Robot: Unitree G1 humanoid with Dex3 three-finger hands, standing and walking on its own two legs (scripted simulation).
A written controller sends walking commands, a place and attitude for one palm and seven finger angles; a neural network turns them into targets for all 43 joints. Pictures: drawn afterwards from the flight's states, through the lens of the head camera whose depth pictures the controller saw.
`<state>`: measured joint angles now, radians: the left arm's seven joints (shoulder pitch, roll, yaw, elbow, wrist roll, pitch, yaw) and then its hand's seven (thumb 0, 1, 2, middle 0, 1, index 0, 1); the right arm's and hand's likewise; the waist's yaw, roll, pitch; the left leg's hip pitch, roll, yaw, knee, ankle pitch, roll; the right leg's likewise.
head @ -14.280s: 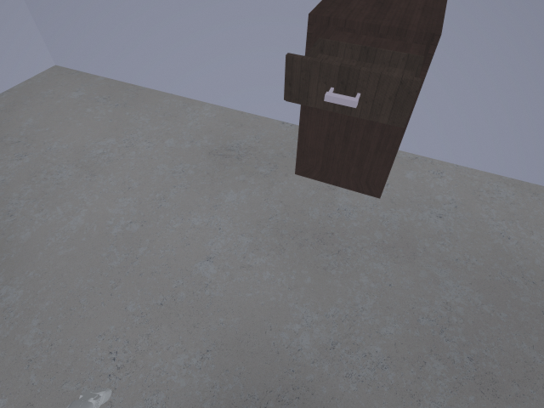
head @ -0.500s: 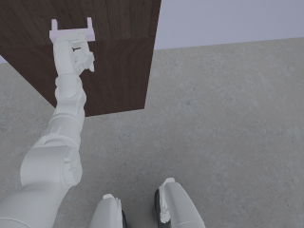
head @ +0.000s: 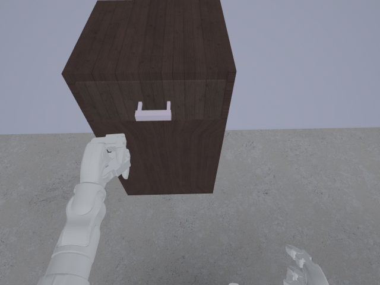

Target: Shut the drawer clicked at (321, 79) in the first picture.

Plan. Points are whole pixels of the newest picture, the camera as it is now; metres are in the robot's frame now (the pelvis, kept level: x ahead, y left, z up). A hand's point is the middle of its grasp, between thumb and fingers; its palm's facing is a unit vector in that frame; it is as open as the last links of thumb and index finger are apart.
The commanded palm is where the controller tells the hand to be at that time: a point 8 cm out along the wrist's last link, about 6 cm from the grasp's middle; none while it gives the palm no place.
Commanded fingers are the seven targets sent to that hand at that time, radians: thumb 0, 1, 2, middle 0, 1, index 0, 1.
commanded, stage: draw the hand back to the body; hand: left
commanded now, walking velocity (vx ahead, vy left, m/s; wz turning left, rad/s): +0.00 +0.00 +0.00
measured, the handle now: (153, 110) +0.59 +0.13 -0.03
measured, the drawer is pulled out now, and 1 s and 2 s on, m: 0.00 0.00 0.00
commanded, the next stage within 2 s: step back with the hand held close in 0.84 s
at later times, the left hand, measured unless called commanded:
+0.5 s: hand (29, 213) +0.21 +0.22 +0.17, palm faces +0.31 -0.90 -0.32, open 3.3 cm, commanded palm +0.16 +0.27 +0.18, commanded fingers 0.00 0.90 0.90 -1.40 -1.60 -1.40 -1.60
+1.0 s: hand out of the picture +0.16 +0.24 +0.20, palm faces +0.42 -0.82 -0.40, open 3.3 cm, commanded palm +0.11 +0.27 +0.21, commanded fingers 0.00 0.90 0.90 -1.40 -1.60 -1.40 -1.60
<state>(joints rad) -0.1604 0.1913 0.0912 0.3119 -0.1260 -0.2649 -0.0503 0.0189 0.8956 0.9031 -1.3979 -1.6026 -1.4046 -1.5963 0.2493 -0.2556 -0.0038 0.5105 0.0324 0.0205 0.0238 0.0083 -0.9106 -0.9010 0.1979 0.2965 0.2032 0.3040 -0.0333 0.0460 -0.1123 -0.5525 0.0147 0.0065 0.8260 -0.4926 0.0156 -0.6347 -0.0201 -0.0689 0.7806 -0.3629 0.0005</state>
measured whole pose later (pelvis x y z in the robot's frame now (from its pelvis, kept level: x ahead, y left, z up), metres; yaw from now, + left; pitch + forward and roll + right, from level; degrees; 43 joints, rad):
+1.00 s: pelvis -0.02 -0.01 +0.04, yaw +1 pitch -5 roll -1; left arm 0.51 0.32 0.29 -0.47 -0.04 -0.09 0.10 0.02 0.89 0.90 -1.40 -1.60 -1.41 -1.60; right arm 0.23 -0.23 0.04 0.63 -0.01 -0.15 -0.08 0.02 -0.91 -0.90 0.20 0.30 0.21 0.30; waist 0.06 0.07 0.03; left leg -0.04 0.01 0.00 0.44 -0.31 0.01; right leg -0.12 -0.01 -0.08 0.42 -0.20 -0.01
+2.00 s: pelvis -0.12 +0.01 +0.02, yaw +2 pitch +2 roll -2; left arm 0.62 0.43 0.46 -0.59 0.00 -0.28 0.13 0.02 0.88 0.90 -1.40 -1.60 -1.41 -1.59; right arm 0.23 -0.21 -0.02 0.59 -0.01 -0.08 -0.08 0.01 -0.90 -0.90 0.20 0.30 0.21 0.30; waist -0.02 -0.01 0.03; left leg -0.43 -0.02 -0.02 0.61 -0.22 0.03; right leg -0.36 0.03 0.02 0.57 -0.25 0.01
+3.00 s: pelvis -0.36 +0.07 +0.03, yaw -3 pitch -1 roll +1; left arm 0.71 0.45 0.43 -0.73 -0.04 -0.19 0.10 0.02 0.88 0.90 -1.41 -1.60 -1.41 -1.59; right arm 0.28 -0.19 0.00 0.66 -0.02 -0.07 -0.05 0.01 -0.90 -0.90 0.20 0.30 0.21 0.30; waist 0.01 -0.12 -0.07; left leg -0.61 0.00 0.06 1.15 -0.32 -0.02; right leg -0.31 -0.02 -0.08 0.57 -0.34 -0.07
